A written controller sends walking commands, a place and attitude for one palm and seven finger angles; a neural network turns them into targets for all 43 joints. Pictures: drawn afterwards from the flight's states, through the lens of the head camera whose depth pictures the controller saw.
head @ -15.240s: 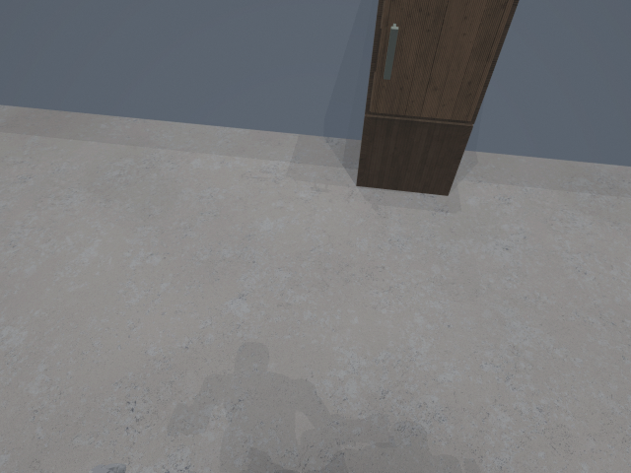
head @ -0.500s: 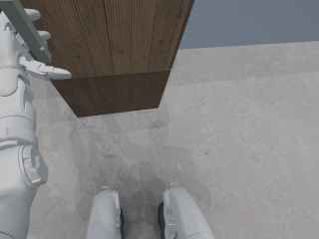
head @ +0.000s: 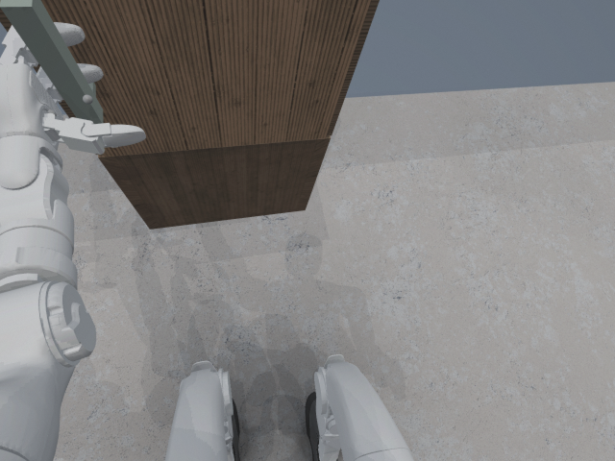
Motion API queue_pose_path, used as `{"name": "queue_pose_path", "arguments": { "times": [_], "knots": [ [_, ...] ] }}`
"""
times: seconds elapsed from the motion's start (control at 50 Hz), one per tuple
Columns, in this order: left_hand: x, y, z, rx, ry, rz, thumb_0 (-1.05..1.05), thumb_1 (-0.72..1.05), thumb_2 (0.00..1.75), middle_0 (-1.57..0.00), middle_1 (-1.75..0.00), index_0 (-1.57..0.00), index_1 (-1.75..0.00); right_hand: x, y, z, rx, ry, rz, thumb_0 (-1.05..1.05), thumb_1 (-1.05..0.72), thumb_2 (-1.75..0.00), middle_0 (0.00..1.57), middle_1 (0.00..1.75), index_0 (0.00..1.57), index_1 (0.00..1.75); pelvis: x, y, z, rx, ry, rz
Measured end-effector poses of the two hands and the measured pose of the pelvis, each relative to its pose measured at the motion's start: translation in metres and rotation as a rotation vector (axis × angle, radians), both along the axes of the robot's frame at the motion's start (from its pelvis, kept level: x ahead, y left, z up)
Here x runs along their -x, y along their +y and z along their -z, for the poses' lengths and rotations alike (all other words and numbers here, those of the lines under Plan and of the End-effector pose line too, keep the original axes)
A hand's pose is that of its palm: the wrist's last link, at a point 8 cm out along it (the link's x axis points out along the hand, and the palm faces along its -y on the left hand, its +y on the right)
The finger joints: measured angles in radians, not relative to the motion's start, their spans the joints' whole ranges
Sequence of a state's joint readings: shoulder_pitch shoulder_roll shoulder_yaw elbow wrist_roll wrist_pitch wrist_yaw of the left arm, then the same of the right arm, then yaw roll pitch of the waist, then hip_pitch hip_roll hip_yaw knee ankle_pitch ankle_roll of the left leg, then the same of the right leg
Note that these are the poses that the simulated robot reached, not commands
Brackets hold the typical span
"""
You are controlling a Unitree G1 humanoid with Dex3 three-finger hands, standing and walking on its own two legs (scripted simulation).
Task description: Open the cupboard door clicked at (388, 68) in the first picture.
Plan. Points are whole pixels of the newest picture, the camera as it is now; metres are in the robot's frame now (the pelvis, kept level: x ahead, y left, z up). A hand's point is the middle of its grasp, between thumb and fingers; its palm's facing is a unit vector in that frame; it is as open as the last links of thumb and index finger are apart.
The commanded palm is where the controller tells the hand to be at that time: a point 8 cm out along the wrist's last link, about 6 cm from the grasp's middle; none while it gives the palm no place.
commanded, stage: close the thumb around the handle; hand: left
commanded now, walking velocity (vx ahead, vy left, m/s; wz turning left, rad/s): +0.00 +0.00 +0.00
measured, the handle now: (62, 54) +0.59 +0.24 +0.05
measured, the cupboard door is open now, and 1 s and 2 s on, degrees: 0 8 42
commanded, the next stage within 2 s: pull the door open along its arc in 0.50 s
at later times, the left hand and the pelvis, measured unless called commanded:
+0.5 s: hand (86, 98) +0.54 +0.22 +0.04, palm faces +0.12 -0.99 -0.01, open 6.0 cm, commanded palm +0.52 +0.24 +0.04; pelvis +0.00 +0.00 +0.00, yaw +0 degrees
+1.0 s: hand (97, 138) +0.49 +0.20 +0.04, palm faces +0.10 -1.00 -0.01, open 6.2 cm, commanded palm +0.43 +0.23 +0.04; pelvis +0.01 +0.00 +0.02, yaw +0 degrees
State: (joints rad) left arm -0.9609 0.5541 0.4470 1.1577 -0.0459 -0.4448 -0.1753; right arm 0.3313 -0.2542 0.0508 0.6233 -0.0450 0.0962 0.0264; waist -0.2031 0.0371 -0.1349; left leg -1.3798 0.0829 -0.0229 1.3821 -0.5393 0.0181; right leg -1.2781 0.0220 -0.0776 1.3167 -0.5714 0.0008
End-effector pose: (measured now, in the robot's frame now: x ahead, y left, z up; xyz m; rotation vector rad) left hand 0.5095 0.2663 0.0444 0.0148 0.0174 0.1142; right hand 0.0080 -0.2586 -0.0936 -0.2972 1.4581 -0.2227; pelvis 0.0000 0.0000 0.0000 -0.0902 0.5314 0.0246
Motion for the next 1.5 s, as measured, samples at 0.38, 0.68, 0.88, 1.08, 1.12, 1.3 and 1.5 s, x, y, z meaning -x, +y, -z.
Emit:
{"name": "queue_pose_path", "arguments": {
  "times": [0.38, 0.68, 0.88, 1.08, 1.12, 1.3, 1.5],
  "knots": [
    [-0.001, 0.003, 0.001, 0.004, 0.002, 0.002, 0.0, 0.63, 0.78, -0.38, -1.32, -0.37, -1.32, 0.0, 0.001, 0.001, 0.005, -0.002, -0.001, 0.0, -0.9, -0.9, 0.2, 0.3, 0.2, 0.3, 0.001, 0.001, 0.002, 0.002, 0.002, 0.0],
    [-0.001, 0.0, 0.001, 0.003, 0.002, -0.012, 0.0, 0.68, 0.8, -0.34, -1.35, -0.34, -1.35, 0.005, 0.0, 0.002, -0.002, 0.01, 0.007, 0.0, -0.9, -0.9, 0.2, 0.3, 0.2, 0.3, 0.002, -0.001, 0.002, 0.001, 0.003, 0.002],
    [0.017, -0.004, 0.002, 0.001, 0.0, -0.004, 0.0, 0.69, 0.74, -0.34, -1.34, -0.33, -1.35, -0.006, 0.002, -0.003, -0.029, -0.014, 0.029, 0.0, -0.91, -0.9, 0.2, 0.3, 0.2, 0.3, -0.005, -0.001, -0.008, -0.013, -0.014, 0.012],
    [0.078, -0.029, 0.003, 0.059, -0.001, -0.072, 0.01, 0.67, 0.72, -0.31, -1.31, -0.33, -1.32, -0.065, 0.006, -0.016, -0.067, -0.159, -0.018, 0.01, -0.91, -0.9, 0.2, 0.3, 0.2, 0.3, -0.02, 0.0, -0.027, -0.031, -0.055, 0.008],
    [0.091, -0.039, 0.003, 0.085, -0.005, -0.169, 0.01, 0.66, 0.73, -0.3, -1.31, -0.33, -1.31, -0.082, 0.008, -0.018, -0.077, -0.196, -0.053, 0.01, -0.91, -0.9, 0.2, 0.3, 0.2, 0.3, -0.022, 0.0, -0.03, -0.036, -0.062, 0.006],
    [0.139, -0.086, 0.001, 0.043, -0.004, -0.404, -0.01, 0.68, 0.8, -0.28, -1.31, -0.33, -1.31, -0.145, 0.022, -0.017, -0.142, -0.327, -0.179, 0.0, -0.91, -0.9, 0.2, 0.29, 0.2, 0.3, -0.025, -0.006, -0.031, -0.053, -0.096, -0.012],
    [0.19, -0.131, -0.001, 0.036, 0.023, -0.409, 0.0, 0.67, 0.75, -0.27, -1.3, -0.31, -1.32, -0.173, 0.03, -0.021, -0.18, -0.406, -0.247, 0.01, -0.91, -0.9, 0.2, 0.29, 0.2, 0.3, -0.025, -0.02, -0.036, -0.066, -0.134, -0.037]
  ]
}}
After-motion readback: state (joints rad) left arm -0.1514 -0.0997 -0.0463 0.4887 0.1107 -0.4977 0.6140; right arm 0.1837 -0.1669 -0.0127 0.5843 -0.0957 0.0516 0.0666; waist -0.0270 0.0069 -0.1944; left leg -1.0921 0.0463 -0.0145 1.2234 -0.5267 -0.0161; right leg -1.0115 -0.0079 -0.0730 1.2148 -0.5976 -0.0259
